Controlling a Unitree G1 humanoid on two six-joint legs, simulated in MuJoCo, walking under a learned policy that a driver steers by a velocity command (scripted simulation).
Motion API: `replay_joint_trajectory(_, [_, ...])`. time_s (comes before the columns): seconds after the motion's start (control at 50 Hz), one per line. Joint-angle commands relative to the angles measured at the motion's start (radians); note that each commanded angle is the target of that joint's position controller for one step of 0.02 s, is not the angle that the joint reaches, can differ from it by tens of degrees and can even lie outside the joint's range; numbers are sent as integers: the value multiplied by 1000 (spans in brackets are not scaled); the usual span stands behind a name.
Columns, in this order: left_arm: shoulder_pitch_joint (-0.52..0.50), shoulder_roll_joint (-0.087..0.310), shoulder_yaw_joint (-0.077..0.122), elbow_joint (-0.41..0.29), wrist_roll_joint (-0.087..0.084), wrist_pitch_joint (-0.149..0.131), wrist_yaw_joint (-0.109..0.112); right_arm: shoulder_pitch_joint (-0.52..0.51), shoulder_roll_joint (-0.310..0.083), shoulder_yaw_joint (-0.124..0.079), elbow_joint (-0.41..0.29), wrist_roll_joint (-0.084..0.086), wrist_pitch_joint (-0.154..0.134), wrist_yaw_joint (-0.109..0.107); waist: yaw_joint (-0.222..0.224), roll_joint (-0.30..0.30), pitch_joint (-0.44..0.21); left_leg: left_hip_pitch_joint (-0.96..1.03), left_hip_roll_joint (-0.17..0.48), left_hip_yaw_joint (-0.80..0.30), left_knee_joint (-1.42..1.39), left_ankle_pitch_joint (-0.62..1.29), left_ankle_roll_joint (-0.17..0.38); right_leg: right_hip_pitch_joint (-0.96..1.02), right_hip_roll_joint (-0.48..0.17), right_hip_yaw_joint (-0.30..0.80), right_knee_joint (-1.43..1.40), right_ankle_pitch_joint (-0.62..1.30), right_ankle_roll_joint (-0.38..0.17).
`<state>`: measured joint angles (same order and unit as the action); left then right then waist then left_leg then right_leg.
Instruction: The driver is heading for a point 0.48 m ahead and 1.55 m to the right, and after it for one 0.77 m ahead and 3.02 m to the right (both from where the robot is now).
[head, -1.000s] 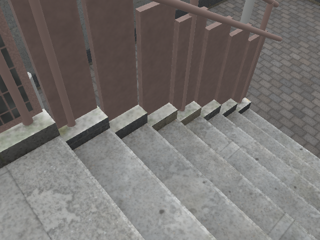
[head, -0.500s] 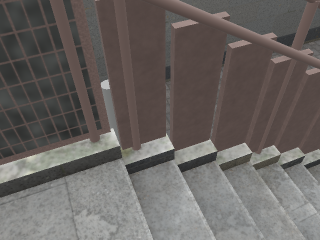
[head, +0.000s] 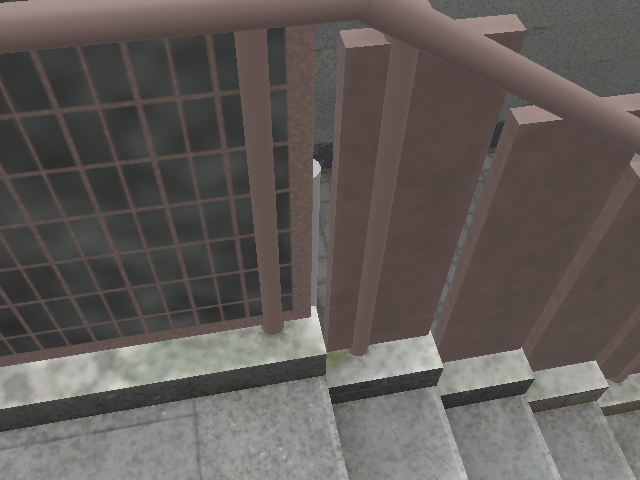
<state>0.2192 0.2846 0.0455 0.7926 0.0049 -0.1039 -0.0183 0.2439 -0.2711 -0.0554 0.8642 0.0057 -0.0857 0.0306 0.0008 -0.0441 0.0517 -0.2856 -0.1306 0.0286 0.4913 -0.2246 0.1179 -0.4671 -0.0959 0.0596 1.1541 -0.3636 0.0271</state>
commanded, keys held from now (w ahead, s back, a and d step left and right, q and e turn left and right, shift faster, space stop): e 1.00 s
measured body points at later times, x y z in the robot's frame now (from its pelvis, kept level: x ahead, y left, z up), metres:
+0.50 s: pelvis +0.15 +0.04 +0.00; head +0.18 +0.06 +0.45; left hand +0.30 +0.28 -0.13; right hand +0.28 -0.24 -0.08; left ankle +0.23 +0.13 -0.69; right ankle +0.18 -0.09 -0.73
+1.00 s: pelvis +0.11 +0.11 -0.01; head +0.11 +0.08 +0.44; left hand +0.39 +0.24 -0.08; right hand +0.07 -0.20 -0.12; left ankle +0.23 +0.15 -0.70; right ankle +0.06 +0.05 -0.73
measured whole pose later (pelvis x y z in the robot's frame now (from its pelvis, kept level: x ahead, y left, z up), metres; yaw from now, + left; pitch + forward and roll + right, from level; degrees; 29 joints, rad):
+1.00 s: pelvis +0.11 +0.11 -0.01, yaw -31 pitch -2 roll +1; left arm 0.15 0.26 0.04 0.63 -0.03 0.04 -0.03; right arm 0.25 -0.31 -0.07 0.65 0.02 0.06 -0.04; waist -0.02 0.04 0.05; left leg -0.48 0.01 0.14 0.79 -0.40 0.02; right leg -0.23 0.04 -0.01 0.62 -0.36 -0.07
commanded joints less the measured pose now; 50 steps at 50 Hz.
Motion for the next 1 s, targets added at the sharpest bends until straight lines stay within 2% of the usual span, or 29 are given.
replay_joint_trajectory(0.02, [139, 97, 51, 4, -63, 50, 51, -39, -67, 8, -40, -4, -41, -14, 66, 67, -112, 36, 271, -109, -219, 918, 128, 44, 59, 9, -37, 195, -14])
replay_joint_trajectory(0.14, [18, 78, 74, -67, 12, 57, 3, -35, -83, 0, -43, -3, -37, -124, 55, 98, -135, 61, 262, -11, -59, 779, 44, 6, 142, 21, -285, 568, -5])
replay_joint_trajectory(0.16, [141, 49, 50, 13, 71, 67, -43, 16, -57, 3, -34, -36, -16, -96, 52, 110, -117, 104, 225, 52, 38, 720, 20, -9, 140, -63, -323, 642, -36])
replay_joint_trajectory(0.22, [24, 61, 36, -48, 20, 69, -51, 44, -98, -9, -54, -52, 40, -78, -27, 30, -20, 83, 159, 45, 118, 686, -12, 52, 232, -194, -530, 374, -1])
replay_joint_trajectory(0.24, [-111, 77, 49, -135, -39, 58, -31, 15, -145, -14, -78, 16, 56, -111, -31, -12, -43, 66, 140, 25, 200, 859, -28, 108, 261, -224, -556, 304, 6])
replay_joint_trajectory(0.28, [243, 129, 72, -46, -31, 41, -12, -98, -179, -20, -132, 20, 52, -146, 148, -68, -241, -146, 105, 49, 668, 879, -141, 523, 151, -72, -596, 727, -71])
replay_joint_trajectory(0.3, [357, 179, 90, -6, -45, 55, -4, -125, -144, -5, -154, -11, 27, -135, 207, -182, -262, -448, 14, 56, 1034, -66, -196, 694, -6, 98, -675, 820, -173])
replay_joint_trajectory(0.32, [292, 160, 55, -38, 1, 47, 3, -40, -57, 29, -173, 21, 5, -109, 97, -285, -355, -568, -20, -146, 1189, -426, -189, 692, -221, 601, -790, 571, -315])
replay_joint_trajectory(0.34, [120, 108, 33, -126, 5, 29, 14, -98, -63, 41, -209, 48, -3, -88, 67, -110, -226, -617, 65, -229, 1162, -402, -158, 503, -253, 611, -820, 461, -319])
replay_joint_trajectory(0.38, [-100, 133, 15, -221, -13, 30, 36, -102, -74, 50, -234, -14, 16, -77, -29, 134, -113, -450, 117, -183, 985, -342, -112, 189, -196, 483, -875, 410, -249])
replay_joint_trajectory(0.4, [-72, 150, 33, -165, 41, 41, 55, 5, -119, 24, -159, -75, 35, -73, -66, 208, -103, -239, 140, -108, 727, -209, -105, 87, -103, 300, -923, 471, -184])
replay_joint_trajectory(0.5, [-105, 119, 59, -114, 7, 77, 28, 116, -59, 21, -184, -40, 82, -97, -76, -47, -127, 145, 91, -17, 198, 52, -76, 94, 118, 38, -704, 434, -68])
replay_joint_trajectory(0.56, [-9, 37, 42, -161, 13, 120, 13, -31, -97, 10, -279, -44, 97, -85, 40, 168, -40, -47, 326, -225, -73, 487, 31, 28, 245, -37, 26, -105, 3])
replay_joint_trajectory(0.58, [41, 20, 29, -192, 29, 140, 19, -95, -231, -30, -330, -46, 120, -94, 53, 371, -139, -249, 481, -330, -147, 255, 194, 69, 265, -61, 192, -124, 16])
replay_joint_trajectory(0.62, [-95, 135, 53, -230, -23, 145, -1, -230, -112, 11, -357, 20, 154, -68, 37, 282, -108, -274, 421, -448, -259, -35, 219, -45, 243, -72, 475, -69, 28])
replay_joint_trajectory(0.66, [45, 141, 68, -166, 8, 157, 15, -163, -93, 9, -347, -48, 124, -100, 73, 153, -20, -138, 399, -334, -88, 141, 153, -107, 161, -18, 285, -108, 44])
replay_joint_trajectory(0.68, [5, 180, 94, -184, -57, 97, 57, -41, -161, 0, -351, 33, 89, -38, 41, 96, -83, 40, 456, -350, -125, 138, 102, -106, 99, -120, 249, -393, 3])
replay_joint_trajectory(0.76, [-202, 107, 47, -264, -59, 50, 70, 6, -153, -3, -341, 9, 98, -55, -57, 135, -134, 220, 359, -209, -127, 183, 88, -10, 134, -197, -128, -369, -19])
replay_joint_trajectory(0.78, [-212, 16, 11, -247, -81, 126, -12, -9, -170, -51, -298, 62, 103, -61, -83, 135, -170, 288, 375, -289, -141, 180, 125, -44, 79, -24, -268, 16, -38])
replay_joint_trajectory(0.82, [-156, 66, 30, -233, -67, 204, -66, 33, -148, -49, -288, 51, 97, -69, -62, 99, -165, 326, 430, -308, -179, 172, 152, -8, 125, -44, -310, -107, -48])
replay_joint_trajectory(0.84, [-121, 113, 49, -249, -62, 117, -4, 71, -193, -57, -302, -3, 73, -63, -46, 132, -104, 209, 415, -141, -155, 131, 87, 27, 158, -225, -293, -325, -35])
replay_joint_trajectory(0.86, [-54, 60, 35, -214, 0, 156, -10, 28, -109, -30, -283, -54, 106, -87, -30, 142, -97, 134, 427, -201, -155, 190, 106, 118, 123, -104, -342, -192, -50])
replay_joint_trajectory(0.88, [-39, 57, 33, -217, -7, 175, -13, 24, -114, -26, -281, -50, 122, -91, -13, 160, -100, 59, 406, -146, -169, 115, 75, 190, 127, -106, -412, -129, -59])
replay_joint_trajectory(0.9, [-22, 78, 36, -201, -53, 192, -51, -6, -159, -56, -275, 57, 127, -83, 5, 172, -144, 67, 377, -142, -232, -39, 114, 220, 140, -128, -500, -38, -81])
replay_joint_trajectory(0.92, [37, 46, 29, -216, -16, 175, -40, -60, -152, -35, -286, -32, 134, -83, 70, 156, -117, -59, 379, -85, -124, -74, -4, 360, 134, -119, -611, 0, -117])
replay_joint_trajectory(0.94, [59, 87, 36, -196, -10, 166, -28, -61, -130, -36, -296, -37, 132, -73, 66, 54, -92, -185, 316, -1, -49, -127, -82, 430, 101, -30, -762, 6, -143])
replay_joint_trajectory(0.96, [78, 199, 59, -217, 8, 158, -19, -63, -77, -23, -340, -30, 131, -61, 73, -260, -102, -428, 175, 144, 297, -304, -187, 518, -210, 424, -906, -99, -243])
replay_joint_trajectory(0.98, [-24, 241, 84, -233, -79, 98, 22, -206, -182, -44, -394, 45, 86, -54, 98, -70, -63, -472, 50, 108, 517, -518, -121, 313, -321, 541, -939, -93, -279])
replay_joint_trajectory(1.0, [-111, 203, 42, -219, -29, 129, 1, -307, -122, -53, -408, 77, 122, -88, 65, -119, 11, -450, 106, -75, 588, -200, -119, 268, -145, 352, -891, 155, -298])
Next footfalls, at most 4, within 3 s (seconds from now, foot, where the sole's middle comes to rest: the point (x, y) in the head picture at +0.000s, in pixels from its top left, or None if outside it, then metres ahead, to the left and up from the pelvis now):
0.20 right None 0.22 -0.09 -0.77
0.54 left None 0.28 0.12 -0.77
0.94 right None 0.09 0.03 -0.77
1.38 left None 0.21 0.23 -0.77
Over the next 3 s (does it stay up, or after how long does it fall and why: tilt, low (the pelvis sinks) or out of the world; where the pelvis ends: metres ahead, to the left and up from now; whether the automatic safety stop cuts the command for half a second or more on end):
stays up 0.17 -0.29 -0.22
